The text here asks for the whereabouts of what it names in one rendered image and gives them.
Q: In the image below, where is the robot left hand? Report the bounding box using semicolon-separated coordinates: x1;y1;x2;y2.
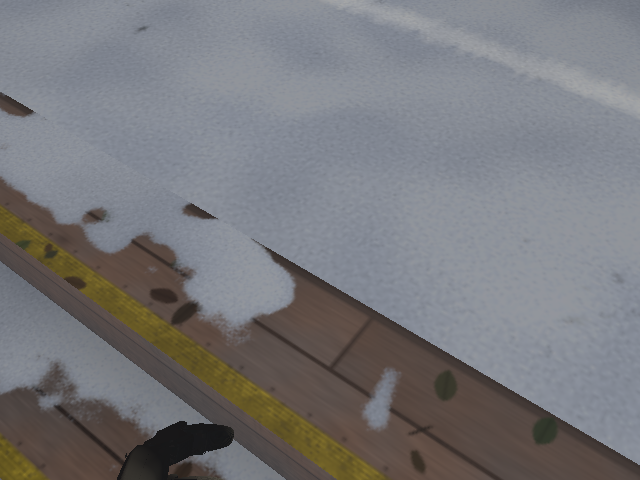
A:
117;421;234;480

